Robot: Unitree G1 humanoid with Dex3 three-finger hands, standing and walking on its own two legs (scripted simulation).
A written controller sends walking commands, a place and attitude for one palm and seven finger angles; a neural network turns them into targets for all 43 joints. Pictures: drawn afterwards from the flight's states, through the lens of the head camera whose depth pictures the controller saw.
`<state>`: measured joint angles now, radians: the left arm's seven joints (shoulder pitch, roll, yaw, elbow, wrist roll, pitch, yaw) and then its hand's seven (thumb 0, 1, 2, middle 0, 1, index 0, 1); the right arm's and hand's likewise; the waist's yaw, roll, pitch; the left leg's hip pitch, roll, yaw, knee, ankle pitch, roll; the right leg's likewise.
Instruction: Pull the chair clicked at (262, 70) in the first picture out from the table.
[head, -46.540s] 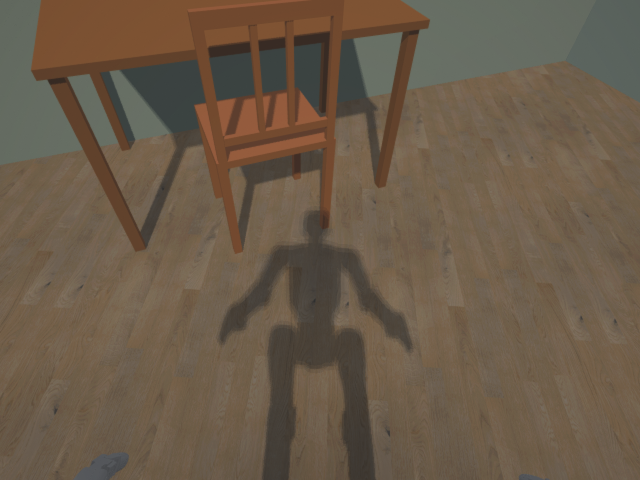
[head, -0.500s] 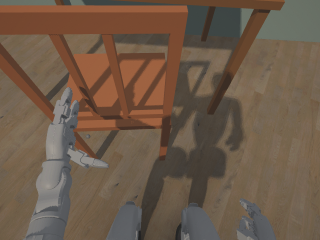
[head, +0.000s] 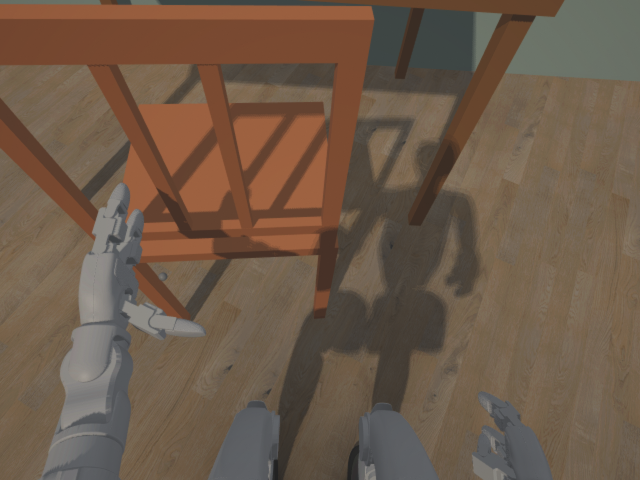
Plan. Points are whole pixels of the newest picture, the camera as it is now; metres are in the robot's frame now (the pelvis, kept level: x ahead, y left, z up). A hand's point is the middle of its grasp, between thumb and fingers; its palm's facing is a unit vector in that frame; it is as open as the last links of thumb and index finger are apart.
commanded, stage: aim the fingers beside a spindle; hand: left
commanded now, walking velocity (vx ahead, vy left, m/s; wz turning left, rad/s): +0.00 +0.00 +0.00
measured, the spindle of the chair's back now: (154, 165) +0.49 +0.23 +0.04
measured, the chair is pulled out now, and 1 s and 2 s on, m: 0.20 0.20 0.20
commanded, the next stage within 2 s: push the fingers through the gap in 1.54 s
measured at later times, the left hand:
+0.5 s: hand (148, 270) +0.35 +0.21 +0.03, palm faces +0.13 -0.99 -0.06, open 16.9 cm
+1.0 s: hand (159, 274) +0.35 +0.20 +0.02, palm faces +0.09 -1.00 -0.04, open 16.9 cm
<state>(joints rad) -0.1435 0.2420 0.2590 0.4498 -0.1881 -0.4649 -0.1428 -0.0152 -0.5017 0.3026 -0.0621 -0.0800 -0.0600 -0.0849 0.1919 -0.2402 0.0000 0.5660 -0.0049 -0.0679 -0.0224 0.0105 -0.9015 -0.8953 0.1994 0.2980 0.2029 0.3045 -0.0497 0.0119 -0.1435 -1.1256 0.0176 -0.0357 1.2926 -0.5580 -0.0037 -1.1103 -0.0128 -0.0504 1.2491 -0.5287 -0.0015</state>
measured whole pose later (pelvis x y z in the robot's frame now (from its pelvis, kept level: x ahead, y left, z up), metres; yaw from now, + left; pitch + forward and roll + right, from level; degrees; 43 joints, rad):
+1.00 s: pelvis +0.01 +0.01 +0.00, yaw +0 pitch +23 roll -3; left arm -0.12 0.25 0.24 0.42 -0.20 -0.46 -0.15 -0.02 -0.50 0.30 -0.06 -0.08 -0.06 -0.08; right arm 0.21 -0.24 0.00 0.57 0.00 -0.05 -0.02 0.01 -0.90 -0.90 0.20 0.30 0.20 0.30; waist -0.05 0.02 -0.14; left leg -1.12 0.02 -0.04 1.28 -0.56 0.01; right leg -1.09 -0.01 -0.05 1.22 -0.52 0.01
